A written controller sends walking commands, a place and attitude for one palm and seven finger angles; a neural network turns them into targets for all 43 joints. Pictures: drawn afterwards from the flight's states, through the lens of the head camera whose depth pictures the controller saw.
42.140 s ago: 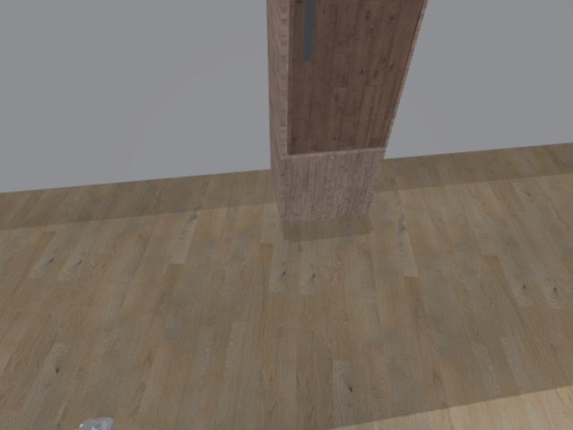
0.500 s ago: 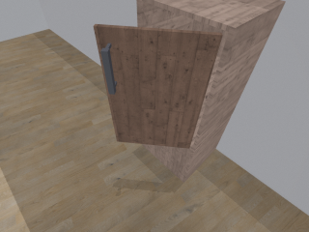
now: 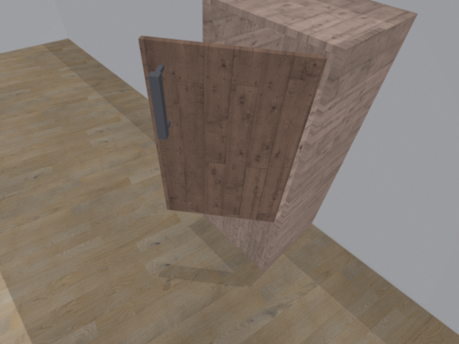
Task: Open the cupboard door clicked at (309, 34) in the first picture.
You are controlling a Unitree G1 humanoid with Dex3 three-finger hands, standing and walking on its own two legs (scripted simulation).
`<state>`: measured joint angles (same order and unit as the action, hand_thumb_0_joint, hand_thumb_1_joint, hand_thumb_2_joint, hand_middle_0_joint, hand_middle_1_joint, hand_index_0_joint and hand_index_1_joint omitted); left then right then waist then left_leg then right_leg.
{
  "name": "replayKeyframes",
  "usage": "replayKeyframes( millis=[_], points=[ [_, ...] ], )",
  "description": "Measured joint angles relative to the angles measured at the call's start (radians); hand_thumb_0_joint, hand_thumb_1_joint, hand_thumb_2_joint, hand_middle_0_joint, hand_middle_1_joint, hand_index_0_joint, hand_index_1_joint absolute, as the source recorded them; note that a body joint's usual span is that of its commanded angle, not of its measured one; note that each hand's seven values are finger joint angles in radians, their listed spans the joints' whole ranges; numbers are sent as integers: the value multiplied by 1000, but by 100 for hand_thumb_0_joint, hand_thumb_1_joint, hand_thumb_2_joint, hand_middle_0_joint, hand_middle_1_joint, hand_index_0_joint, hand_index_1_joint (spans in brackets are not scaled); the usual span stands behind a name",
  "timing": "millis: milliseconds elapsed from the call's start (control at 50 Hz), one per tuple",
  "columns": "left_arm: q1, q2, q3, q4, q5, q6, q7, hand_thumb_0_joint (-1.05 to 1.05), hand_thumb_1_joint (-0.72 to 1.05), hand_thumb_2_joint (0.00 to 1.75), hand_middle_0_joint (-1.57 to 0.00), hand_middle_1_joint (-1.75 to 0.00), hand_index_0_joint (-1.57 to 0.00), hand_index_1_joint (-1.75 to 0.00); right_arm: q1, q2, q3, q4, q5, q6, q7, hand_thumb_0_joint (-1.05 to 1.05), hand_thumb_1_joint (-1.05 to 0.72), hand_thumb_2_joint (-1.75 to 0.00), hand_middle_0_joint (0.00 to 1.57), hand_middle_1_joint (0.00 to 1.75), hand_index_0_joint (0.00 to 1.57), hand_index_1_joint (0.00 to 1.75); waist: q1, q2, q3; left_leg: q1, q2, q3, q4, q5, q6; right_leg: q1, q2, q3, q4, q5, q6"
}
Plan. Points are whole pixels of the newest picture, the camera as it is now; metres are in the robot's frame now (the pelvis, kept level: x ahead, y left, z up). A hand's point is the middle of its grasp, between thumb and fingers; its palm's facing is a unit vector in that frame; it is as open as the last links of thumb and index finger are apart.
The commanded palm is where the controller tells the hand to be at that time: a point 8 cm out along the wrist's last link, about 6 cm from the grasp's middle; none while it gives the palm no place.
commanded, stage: come to a stop and stand still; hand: left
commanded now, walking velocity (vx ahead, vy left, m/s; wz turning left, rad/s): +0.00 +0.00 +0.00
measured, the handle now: (162, 103) +0.58 +0.20 +0.11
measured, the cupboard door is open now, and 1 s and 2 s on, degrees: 40 40 40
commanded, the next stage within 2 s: look again from close up in 0.12 s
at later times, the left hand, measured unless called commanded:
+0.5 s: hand out of the picture -0.04 +0.15 -0.18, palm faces +0.04 -0.99 -0.12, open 7.4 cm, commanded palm none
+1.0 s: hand (110, 332) +0.15 +0.21 -0.04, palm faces +0.26 -0.95 -0.18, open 7.4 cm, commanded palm +0.10 +0.22 -0.05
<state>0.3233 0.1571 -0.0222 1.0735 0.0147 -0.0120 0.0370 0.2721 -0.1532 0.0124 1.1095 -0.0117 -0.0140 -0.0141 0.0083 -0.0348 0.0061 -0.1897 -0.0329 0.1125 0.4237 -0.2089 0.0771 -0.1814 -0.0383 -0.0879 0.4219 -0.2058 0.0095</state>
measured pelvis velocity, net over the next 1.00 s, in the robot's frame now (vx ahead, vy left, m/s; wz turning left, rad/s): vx -0.01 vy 0.01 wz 0.07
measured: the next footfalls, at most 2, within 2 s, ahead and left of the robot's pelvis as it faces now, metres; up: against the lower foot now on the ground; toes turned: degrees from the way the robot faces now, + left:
none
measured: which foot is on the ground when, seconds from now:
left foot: down 0.00-1.00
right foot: down 0.00-1.00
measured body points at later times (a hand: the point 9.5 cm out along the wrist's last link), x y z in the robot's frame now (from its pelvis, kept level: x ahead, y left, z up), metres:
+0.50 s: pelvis +0.00 +0.01 +0.00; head -0.01 +0.03 +0.45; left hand -0.04 +0.21 -0.17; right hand -0.02 -0.20 -0.15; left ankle +0.02 +0.06 -0.74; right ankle +0.01 -0.13 -0.74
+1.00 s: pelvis -0.01 +0.01 -0.02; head -0.02 +0.00 +0.43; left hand +0.13 +0.25 -0.03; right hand +0.08 -0.24 -0.13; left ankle +0.02 +0.07 -0.74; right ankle +0.02 -0.10 -0.74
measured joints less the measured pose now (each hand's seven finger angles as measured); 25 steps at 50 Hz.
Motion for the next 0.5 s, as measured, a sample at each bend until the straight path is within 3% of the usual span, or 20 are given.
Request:
replayKeyframes(
  millis=[500],
  points=[
    [52, -38, 7, 28, 3, 2, 7, 0, 91, 90, -20, -30, -20, -30, 38, 48, -8, 34, 2, 3, -7, 1, -91, -90, 20, 30, 20, 30, 2, -4, 6, 2, -12, 10, -21, 15, 14, -4, -11, 10, -14, 17, 13]
  ],
)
